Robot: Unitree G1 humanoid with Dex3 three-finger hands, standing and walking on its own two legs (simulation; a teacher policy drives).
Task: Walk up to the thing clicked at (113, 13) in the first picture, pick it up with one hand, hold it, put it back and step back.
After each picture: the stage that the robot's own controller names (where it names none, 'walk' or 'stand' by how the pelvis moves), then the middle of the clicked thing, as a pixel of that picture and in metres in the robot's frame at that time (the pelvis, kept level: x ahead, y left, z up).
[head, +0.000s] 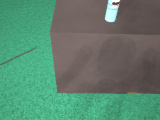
stand; (113, 1) +0.96 -0.19 +0.05
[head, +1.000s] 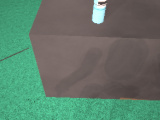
walk; (100, 0) +0.88 -0.03 +0.07
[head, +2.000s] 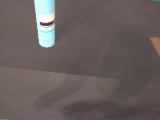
walk; (45, 19) +0.57 +0.20 +0.08
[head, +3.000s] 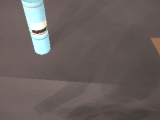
stand; (38, 27) +0.55 +0.20 +0.08
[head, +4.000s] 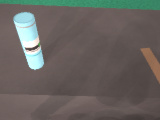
stand; (31, 44) +0.52 +0.22 +0.04
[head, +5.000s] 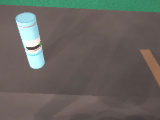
stand; (32, 43) +0.53 +0.22 +0.04
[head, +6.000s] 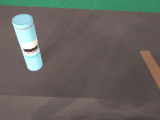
stand; (29, 45) +0.52 +0.23 +0.04
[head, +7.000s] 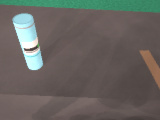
stand; (30, 44) +0.52 +0.23 +0.04
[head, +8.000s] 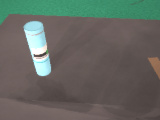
rise first; (39, 51) +0.51 +0.21 +0.05
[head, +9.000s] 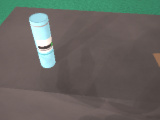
go down; (44, 43) +0.54 +0.20 +0.05
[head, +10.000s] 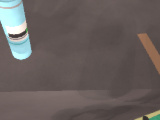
go down; (15, 29) +0.50 +0.19 +0.08
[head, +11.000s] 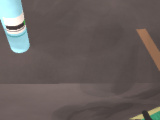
approach; (13, 21) +0.53 +0.20 +0.09
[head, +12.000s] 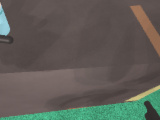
close; out of the picture +0.54 +0.22 +0.13
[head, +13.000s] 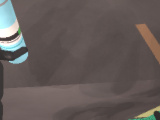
lift; (6, 30) +0.45 +0.19 +0.14
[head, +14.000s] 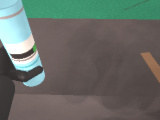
lift; (21, 48) +0.32 +0.16 +0.24
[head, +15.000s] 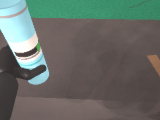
hold; (26, 46) +0.33 +0.16 +0.24
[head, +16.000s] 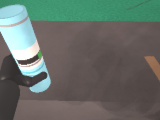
hold; (27, 54) +0.33 +0.15 +0.22
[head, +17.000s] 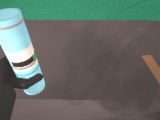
crouch; (22, 57) +0.32 +0.17 +0.21
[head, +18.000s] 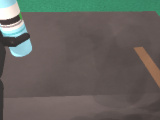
crouch; (8, 17) +0.44 +0.20 +0.25
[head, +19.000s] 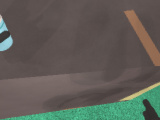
lower; out of the picture +0.51 +0.21 +0.10
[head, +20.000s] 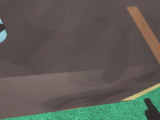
lower; out of the picture +0.52 +0.22 +0.13
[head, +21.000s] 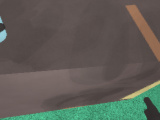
lower; out of the picture +0.52 +0.21 +0.13
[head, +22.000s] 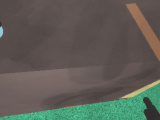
lower; out of the picture +0.53 +0.22 +0.13
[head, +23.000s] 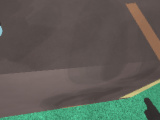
loosen; out of the picture +0.53 +0.22 +0.13
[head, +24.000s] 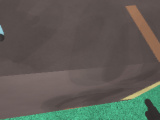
withdraw; out of the picture +0.52 +0.22 +0.13
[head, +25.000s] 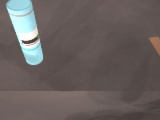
sink last; (28, 36) +0.49 +0.19 +0.09
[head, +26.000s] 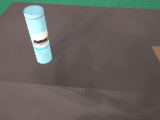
stand; (39, 37) +0.54 +0.22 +0.08
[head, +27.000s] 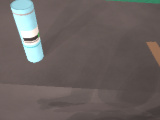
stand; (29, 34) +0.52 +0.21 +0.09
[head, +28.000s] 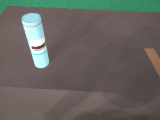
stand; (37, 43) +0.54 +0.21 +0.05
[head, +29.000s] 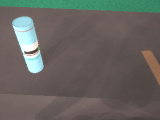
stand; (30, 47) +0.51 +0.23 +0.04
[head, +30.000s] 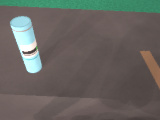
stand; (28, 47) +0.51 +0.23 +0.04
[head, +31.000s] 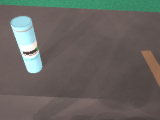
stand; (28, 47) +0.50 +0.23 +0.04
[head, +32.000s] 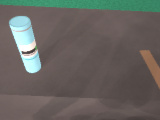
stand; (27, 47) +0.50 +0.23 +0.04
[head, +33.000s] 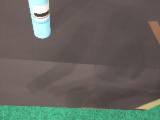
walk; (39, 9) +0.59 +0.17 +0.05
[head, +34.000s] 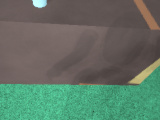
walk; out of the picture +0.80 +0.26 +0.07
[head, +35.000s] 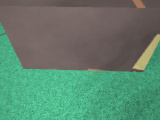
stand; out of the picture +1.11 +0.30 +0.07
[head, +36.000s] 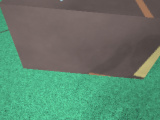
stand; out of the picture +1.10 +0.19 +0.05
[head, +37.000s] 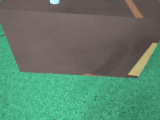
stand; out of the picture +1.13 +0.20 +0.04
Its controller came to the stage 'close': yes
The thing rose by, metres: 0.20
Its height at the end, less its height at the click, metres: +0.00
